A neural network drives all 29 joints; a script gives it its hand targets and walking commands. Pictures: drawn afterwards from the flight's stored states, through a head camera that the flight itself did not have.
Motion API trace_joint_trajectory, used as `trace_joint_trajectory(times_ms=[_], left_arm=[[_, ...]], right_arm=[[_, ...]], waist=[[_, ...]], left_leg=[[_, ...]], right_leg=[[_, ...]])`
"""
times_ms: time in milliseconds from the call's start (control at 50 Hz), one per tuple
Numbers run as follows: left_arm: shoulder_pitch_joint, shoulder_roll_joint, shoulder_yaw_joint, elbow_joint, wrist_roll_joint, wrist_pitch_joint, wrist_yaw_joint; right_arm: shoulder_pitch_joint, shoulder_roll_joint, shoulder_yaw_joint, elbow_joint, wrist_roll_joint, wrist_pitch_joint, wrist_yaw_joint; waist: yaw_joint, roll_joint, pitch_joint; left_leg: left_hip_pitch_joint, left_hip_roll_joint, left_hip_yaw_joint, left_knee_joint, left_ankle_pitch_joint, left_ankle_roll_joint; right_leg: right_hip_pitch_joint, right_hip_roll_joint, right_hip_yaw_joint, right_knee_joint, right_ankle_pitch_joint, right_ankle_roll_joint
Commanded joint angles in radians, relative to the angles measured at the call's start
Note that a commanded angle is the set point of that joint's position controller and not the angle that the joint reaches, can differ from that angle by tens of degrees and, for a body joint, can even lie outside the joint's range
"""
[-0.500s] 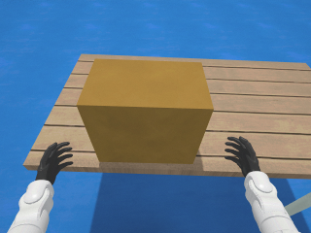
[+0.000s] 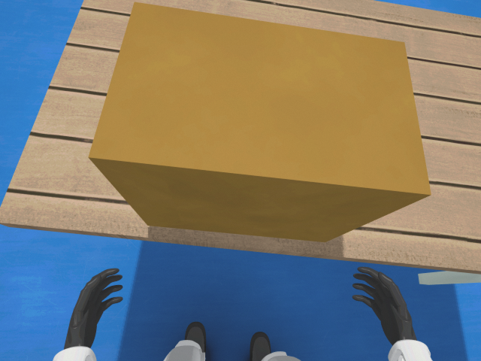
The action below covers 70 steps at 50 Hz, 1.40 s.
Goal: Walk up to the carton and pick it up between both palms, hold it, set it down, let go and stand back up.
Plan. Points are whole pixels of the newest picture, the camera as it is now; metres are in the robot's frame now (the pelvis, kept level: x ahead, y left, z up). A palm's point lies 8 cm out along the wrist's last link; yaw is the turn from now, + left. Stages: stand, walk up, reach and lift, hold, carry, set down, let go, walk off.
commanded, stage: set down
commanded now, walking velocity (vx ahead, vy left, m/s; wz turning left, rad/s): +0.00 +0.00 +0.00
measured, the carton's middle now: (252, 150) +0.43 +0.01 +0.03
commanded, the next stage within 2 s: let go in 0.42 s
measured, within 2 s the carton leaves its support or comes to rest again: neither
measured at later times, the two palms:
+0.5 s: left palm (85, 315) +0.20 +0.26 -0.14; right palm (395, 333) +0.17 -0.26 -0.11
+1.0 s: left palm (104, 293) +0.23 +0.21 -0.04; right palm (414, 318) +0.20 -0.26 -0.07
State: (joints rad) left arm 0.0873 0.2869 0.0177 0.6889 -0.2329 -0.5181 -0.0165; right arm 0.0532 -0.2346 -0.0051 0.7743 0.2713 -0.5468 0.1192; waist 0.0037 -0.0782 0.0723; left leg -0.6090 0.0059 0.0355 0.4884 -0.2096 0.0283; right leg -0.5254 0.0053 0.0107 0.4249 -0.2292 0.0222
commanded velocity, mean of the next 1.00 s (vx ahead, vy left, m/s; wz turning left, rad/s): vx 0.00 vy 0.00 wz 0.00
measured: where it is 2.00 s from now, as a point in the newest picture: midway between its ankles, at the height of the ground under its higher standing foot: outside the picture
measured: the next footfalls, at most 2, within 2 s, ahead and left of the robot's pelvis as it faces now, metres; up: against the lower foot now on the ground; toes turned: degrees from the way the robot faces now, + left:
right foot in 1.92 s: -0.05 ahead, -0.08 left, +0.00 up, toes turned +8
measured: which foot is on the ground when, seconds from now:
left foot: down 0.00-1.00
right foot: down 0.00-1.00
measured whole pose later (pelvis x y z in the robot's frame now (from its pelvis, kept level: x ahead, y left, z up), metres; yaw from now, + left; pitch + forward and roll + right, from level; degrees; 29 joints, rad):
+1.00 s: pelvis +0.02 -0.04 +0.02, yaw -4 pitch +10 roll +0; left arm 0.11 0.26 0.13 0.40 -0.08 0.18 -0.09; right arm 0.03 -0.18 0.05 0.80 0.13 -0.22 -0.06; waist 0.02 -0.03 -0.08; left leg -0.29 0.05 0.04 0.30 -0.16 -0.04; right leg -0.25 0.06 0.07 0.26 -0.18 -0.04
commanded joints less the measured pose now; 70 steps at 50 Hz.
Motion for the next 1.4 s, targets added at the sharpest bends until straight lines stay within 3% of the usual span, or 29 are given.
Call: trace_joint_trajectory(times_ms=[0, 100, 160, 260, 320, 360, 440, 560, 680, 740, 820, 880, 940, 960, 1000, 1040, 1080, 1120, 1160, 1240, 1260, 1280, 1300, 1320, 1380], left_arm=[[0.183, 0.103, 0.127, -0.144, 0.067, -0.026, -0.024], [0.206, 0.107, 0.143, -0.135, 0.093, 0.038, -0.033], [0.219, 0.107, 0.137, -0.193, 0.083, 0.097, -0.024], [0.250, 0.123, 0.134, -0.235, 0.115, 0.272, -0.004], [0.256, 0.126, 0.127, -0.288, 0.127, 0.403, -0.002], [0.256, 0.123, 0.132, -0.303, 0.138, 0.485, -0.004], [0.277, 0.101, 0.116, -0.316, 0.149, 0.611, -0.013], [0.211, 0.096, 0.091, -0.397, 0.144, 0.675, -0.004], [0.201, 0.120, 0.104, -0.412, 0.146, 0.687, -0.012], [0.173, 0.121, 0.116, -0.422, 0.144, 0.687, -0.023], [0.102, 0.122, 0.144, -0.447, 0.149, 0.665, -0.047], [0.023, 0.116, 0.166, -0.410, 0.158, 0.673, -0.072], [-0.025, 0.133, 0.175, -0.340, 0.147, 0.681, -0.090], [-0.061, 0.139, 0.186, -0.321, 0.134, 0.684, -0.097], [-0.080, 0.189, 0.195, -0.341, 0.087, 0.622, -0.095], [-0.059, 0.211, 0.193, -0.332, 0.081, 0.541, -0.095], [-0.060, 0.230, 0.203, -0.344, 0.058, 0.456, -0.097], [-0.085, 0.220, 0.189, -0.318, 0.044, 0.432, -0.103], [-0.218, 0.261, 0.176, -0.283, 0.023, 0.492, -0.117], [-0.458, 0.361, 0.142, -0.314, -0.014, 0.751, -0.104], [-0.015, 0.062, 0.077, -0.190, 0.266, 0.639, -0.064], [0.054, 0.088, 0.091, -0.109, 0.326, 0.598, -0.044], [0.090, 0.090, 0.093, -0.079, 0.342, 0.574, -0.029], [0.094, 0.115, 0.099, -0.068, 0.356, 0.554, -0.017], [0.094, 0.150, 0.108, -0.044, 0.352, 0.506, 0.013]], right_arm=[[0.188, -0.137, -0.019, 0.071, 0.004, -0.149, -0.009], [0.155, -0.149, 0.014, 0.153, -0.023, -0.198, -0.012], [0.175, -0.176, 0.024, 0.183, -0.019, -0.195, -0.012], [0.152, -0.222, 0.045, 0.291, -0.007, -0.108, -0.018], [0.129, -0.219, 0.067, 0.288, -0.001, -0.028, -0.036], [0.109, -0.181, 0.101, 0.277, 0.018, 0.030, -0.050], [0.127, -0.143, 0.120, 0.283, 0.016, 0.114, -0.086], [0.085, -0.133, 0.116, 0.216, 0.007, 0.157, -0.128], [0.051, -0.103, 0.079, 0.144, -0.037, 0.159, -0.162], [0.001, -0.090, 0.063, 0.074, -0.055, 0.172, -0.169], [-0.066, -0.060, 0.056, -0.028, -0.083, 0.210, -0.183], [-0.136, -0.045, 0.015, -0.088, -0.124, 0.275, -0.188], [-0.172, -0.047, -0.019, -0.168, -0.168, 0.342, -0.192], [-0.198, -0.048, -0.022, -0.205, -0.182, 0.360, -0.196], [-0.212, -0.060, -0.013, -0.324, -0.188, 0.337, -0.212], [-0.160, -0.042, 0.025, -0.335, -0.150, 0.295, -0.225], [-0.121, -0.058, 0.042, -0.353, -0.121, 0.247, -0.224], [-0.130, -0.054, 0.047, -0.322, -0.117, 0.246, -0.220], [-0.270, -0.055, 0.038, -0.278, -0.126, 0.325, -0.228], [-0.482, -0.063, 0.000, -0.254, -0.127, 0.618, -0.228], [0.142, -0.245, -0.048, -0.095, -0.324, 0.579, -0.168], [0.235, -0.235, -0.069, 0.004, -0.370, 0.580, -0.144], [0.267, -0.231, -0.079, 0.030, -0.378, 0.578, -0.133], [0.244, -0.219, -0.084, 0.041, -0.378, 0.571, -0.118], [0.104, -0.178, -0.062, -0.001, -0.359, 0.524, -0.088]], waist=[[0.017, 0.096, -0.550], [0.024, 0.109, -0.589], [0.023, 0.119, -0.594], [0.039, 0.187, -0.623], [0.058, 0.188, -0.671], [0.075, 0.178, -0.660], [0.074, 0.162, -0.633], [0.076, 0.146, -0.670], [0.052, 0.080, -0.601], [0.047, 0.065, -0.580], [0.057, 0.070, -0.517], [0.062, 0.085, -0.401], [0.052, 0.046, -0.316], [0.042, 0.011, -0.319], [0.039, -0.102, -0.401], [0.035, -0.065, -0.427], [0.048, -0.023, -0.442], [0.041, 0.025, -0.405], [0.030, 0.049, -0.336], [-0.006, 0.107, -0.198], [-0.006, 0.198, -0.019], [-0.038, 0.182, 0.113], [-0.045, 0.177, 0.128], [-0.036, 0.226, 0.102], [0.015, 0.234, -0.024]], left_leg=[[0.309, -0.026, 0.020, 0.014, 0.680, -0.129], [0.348, -0.028, 0.026, 0.039, 0.825, -0.136], [0.432, -0.019, 0.021, 0.057, 0.970, -0.154], [0.547, 0.003, -0.001, 0.072, 1.147, -0.184], [0.618, 0.015, -0.008, 0.065, 1.260, -0.195], [0.607, 0.020, -0.001, 0.062, 1.305, -0.183], [0.613, 0.039, -0.014, 0.042, 1.402, -0.166], [0.565, 0.029, 0.003, 0.025, 1.447, -0.130], [0.431, 0.000, 0.026, -0.011, 1.287, -0.095], [0.451, -0.015, 0.033, -0.043, 1.163, -0.083], [0.516, -0.042, 0.045, -0.093, 0.898, -0.082], [0.566, -0.053, 0.052, -0.123, 0.619, -0.088], [0.463, -0.052, 0.053, -0.144, 0.343, -0.070], [0.436, -0.054, 0.048, -0.143, 0.310, -0.059], [0.422, -0.067, 0.040, -0.110, 0.354, -0.011], [0.422, -0.065, 0.025, -0.097, 0.398, 0.016], [0.429, -0.068, 0.028, -0.092, 0.397, 0.012], [0.425, -0.059, 0.029, -0.087, 0.357, 0.003], [0.402, -0.055, 0.036, -0.100, 0.195, 0.004], [0.355, -0.025, 0.047, -0.101, -0.086, -0.026], [0.223, 0.072, -0.046, -0.118, -0.214, -0.071], [0.143, 0.079, -0.076, -0.162, -0.372, -0.084], [0.145, 0.085, -0.098, -0.171, -0.377, -0.089], [0.158, 0.091, -0.116, -0.185, -0.349, -0.092], [0.200, 0.111, -0.162, -0.202, -0.191, -0.080]], right_leg=[[0.323, 0.057, 0.012, 0.042, 0.661, 0.004], [0.261, 0.076, 0.016, 0.025, 0.648, 0.010], [0.201, 0.095, 0.009, 0.004, 0.626, 0.013], [0.079, 0.110, 0.002, -0.051, 0.531, 0.004], [0.046, 0.121, -0.002, -0.102, 0.512, 0.001], [0.080, 0.113, 0.012, -0.118, 0.557, 0.004], [0.131, 0.093, 0.029, -0.158, 0.617, 0.014], [0.242, 0.078, 0.073, -0.164, 0.748, 0.023], [0.411, 0.034, 0.104, -0.109, 0.948, 0.051], [0.433, 0.025, 0.096, -0.094, 0.945, 0.062], [0.439, 0.030, 0.064, -0.103, 0.818, 0.068], [0.357, 0.041, 0.030, -0.155, 0.540, 0.047], [0.349, 0.038, 0.012, -0.147, 0.322, 0.042], [0.383, 0.036, 0.019, -0.134, 0.333, 0.042], [0.463, 0.036, 0.035, -0.065, 0.530, 0.077], [0.530, 0.019, 0.061, -0.024, 0.635, 0.088], [0.552, 0.021, 0.065, -0.018, 0.619, 0.081], [0.517, 0.028, 0.063, -0.031, 0.512, 0.063], [0.423, 0.012, 0.070, -0.070, 0.297, 0.045], [0.229, -0.010, 0.025, -0.118, -0.167, -0.002], [0.162, -0.102, 0.157, -0.185, -0.334, -0.009], [0.133, -0.116, 0.164, -0.201, -0.420, 0.000], [0.121, -0.115, 0.161, -0.186, -0.429, 0.011], [0.146, -0.107, 0.156, -0.157, -0.382, 0.023], [0.244, -0.104, 0.126, -0.105, -0.178, 0.030]])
